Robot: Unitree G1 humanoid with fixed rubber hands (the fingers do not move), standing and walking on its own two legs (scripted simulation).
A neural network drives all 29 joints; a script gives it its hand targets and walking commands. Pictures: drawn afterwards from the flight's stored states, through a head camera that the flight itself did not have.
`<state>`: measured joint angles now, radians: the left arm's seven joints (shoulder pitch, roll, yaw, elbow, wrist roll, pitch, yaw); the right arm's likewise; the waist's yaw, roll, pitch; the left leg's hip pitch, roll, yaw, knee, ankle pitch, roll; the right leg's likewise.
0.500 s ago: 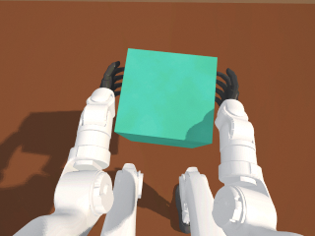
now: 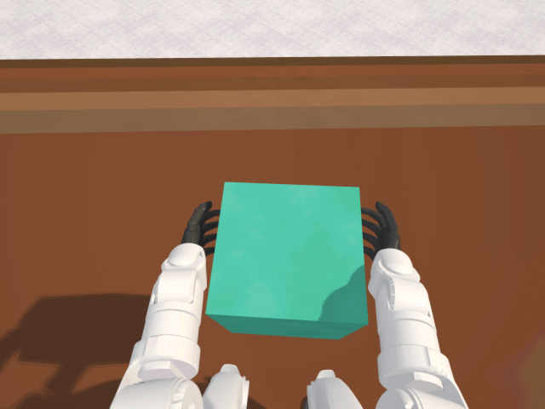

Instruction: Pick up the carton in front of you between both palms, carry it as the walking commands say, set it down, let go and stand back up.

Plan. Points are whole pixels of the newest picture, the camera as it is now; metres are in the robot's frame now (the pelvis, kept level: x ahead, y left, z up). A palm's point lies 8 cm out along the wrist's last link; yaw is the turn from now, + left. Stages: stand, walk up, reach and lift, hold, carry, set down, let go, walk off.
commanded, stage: reach and lift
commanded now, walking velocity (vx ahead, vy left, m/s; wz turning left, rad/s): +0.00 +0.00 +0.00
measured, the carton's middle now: (287, 269) +0.36 +0.00 -0.10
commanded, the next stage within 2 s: hold in 1.42 s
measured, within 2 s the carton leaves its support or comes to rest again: neither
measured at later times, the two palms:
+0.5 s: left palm (170, 239) +0.32 +0.15 +0.10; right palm (428, 231) +0.33 -0.15 +0.11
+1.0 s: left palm (166, 232) +0.32 +0.15 +0.11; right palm (429, 227) +0.33 -0.15 +0.12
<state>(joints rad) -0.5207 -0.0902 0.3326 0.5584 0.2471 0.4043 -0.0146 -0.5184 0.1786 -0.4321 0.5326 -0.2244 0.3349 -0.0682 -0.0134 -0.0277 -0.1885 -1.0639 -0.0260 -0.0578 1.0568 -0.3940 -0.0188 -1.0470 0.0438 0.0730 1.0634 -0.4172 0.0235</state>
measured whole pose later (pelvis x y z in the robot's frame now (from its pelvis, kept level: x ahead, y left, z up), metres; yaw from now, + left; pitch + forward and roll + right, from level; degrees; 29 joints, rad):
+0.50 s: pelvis +0.03 -0.01 +0.08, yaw +0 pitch -1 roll +0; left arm -0.27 -0.15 0.25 0.37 0.28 0.61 -0.01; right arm -0.32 0.17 -0.31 0.42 -0.28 0.55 -0.02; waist 0.01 -0.01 -0.06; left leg -0.24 -0.01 -0.07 0.47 -0.22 -0.02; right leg -0.23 0.02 0.08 0.49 -0.25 0.01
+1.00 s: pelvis +0.03 +0.00 +0.09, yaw +0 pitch -5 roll +0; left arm -0.31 -0.17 0.27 0.34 0.31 0.66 -0.02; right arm -0.35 0.18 -0.33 0.38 -0.32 0.59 0.00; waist 0.01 -0.01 0.03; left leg -0.14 -0.01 -0.06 0.41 -0.19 -0.01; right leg -0.13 0.02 0.08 0.43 -0.21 0.01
